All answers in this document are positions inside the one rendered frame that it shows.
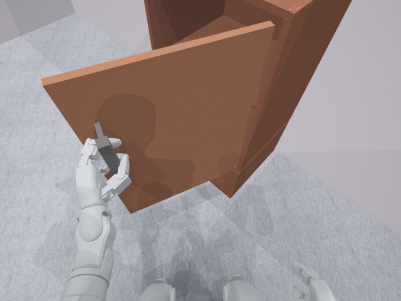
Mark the robot right hand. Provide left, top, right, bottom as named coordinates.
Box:
left=289, top=261, right=336, bottom=301

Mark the robot right shin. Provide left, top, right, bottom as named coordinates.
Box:
left=230, top=275, right=243, bottom=282

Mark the left robot forearm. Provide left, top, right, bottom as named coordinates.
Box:
left=58, top=205, right=117, bottom=301

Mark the cupboard door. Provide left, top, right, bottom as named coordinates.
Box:
left=41, top=21, right=275, bottom=214

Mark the left robot thigh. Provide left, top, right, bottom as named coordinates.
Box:
left=138, top=283, right=175, bottom=301

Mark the robot left hand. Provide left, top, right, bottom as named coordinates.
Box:
left=75, top=138, right=132, bottom=210

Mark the handle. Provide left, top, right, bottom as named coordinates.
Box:
left=94, top=122, right=120, bottom=175

